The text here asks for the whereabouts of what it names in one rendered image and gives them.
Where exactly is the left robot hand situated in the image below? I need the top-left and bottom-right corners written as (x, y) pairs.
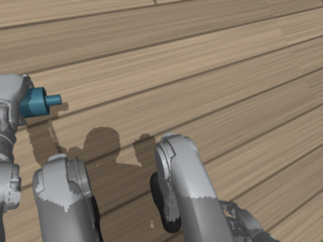
top-left (0, 73), bottom-right (34, 127)

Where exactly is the left robot foot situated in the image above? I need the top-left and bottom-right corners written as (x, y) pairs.
top-left (90, 195), bottom-right (103, 242)

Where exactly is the left robot arm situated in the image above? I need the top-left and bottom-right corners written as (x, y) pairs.
top-left (0, 98), bottom-right (22, 242)

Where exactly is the right robot hand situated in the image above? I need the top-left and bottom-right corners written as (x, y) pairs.
top-left (220, 201), bottom-right (265, 242)

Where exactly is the right robot arm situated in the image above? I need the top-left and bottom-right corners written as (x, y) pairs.
top-left (252, 232), bottom-right (280, 242)

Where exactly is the bottle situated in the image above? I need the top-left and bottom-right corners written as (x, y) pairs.
top-left (18, 87), bottom-right (62, 118)

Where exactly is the right robot foot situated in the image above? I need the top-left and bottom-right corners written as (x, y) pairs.
top-left (150, 172), bottom-right (181, 233)

